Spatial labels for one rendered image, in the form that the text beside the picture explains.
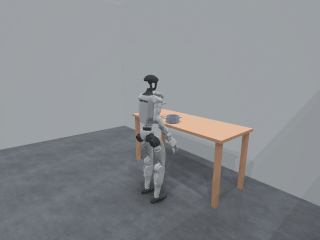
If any table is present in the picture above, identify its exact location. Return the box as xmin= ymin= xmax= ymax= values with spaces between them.
xmin=132 ymin=109 xmax=253 ymax=209

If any right robot thigh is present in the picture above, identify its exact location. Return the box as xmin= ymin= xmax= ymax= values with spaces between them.
xmin=148 ymin=135 xmax=166 ymax=173

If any pot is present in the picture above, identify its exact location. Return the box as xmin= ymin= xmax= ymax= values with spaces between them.
xmin=163 ymin=114 xmax=182 ymax=124

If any robot right forearm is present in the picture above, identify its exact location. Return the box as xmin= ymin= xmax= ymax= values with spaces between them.
xmin=157 ymin=116 xmax=172 ymax=140

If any robot right foot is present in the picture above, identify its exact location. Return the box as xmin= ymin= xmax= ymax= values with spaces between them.
xmin=150 ymin=193 xmax=167 ymax=204

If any left robot hand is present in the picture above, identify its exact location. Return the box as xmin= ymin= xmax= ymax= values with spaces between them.
xmin=157 ymin=92 xmax=164 ymax=100

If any right robot hand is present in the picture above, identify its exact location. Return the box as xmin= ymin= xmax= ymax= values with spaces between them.
xmin=168 ymin=138 xmax=179 ymax=155

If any right robot upper arm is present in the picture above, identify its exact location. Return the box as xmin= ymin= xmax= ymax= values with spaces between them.
xmin=153 ymin=95 xmax=163 ymax=124

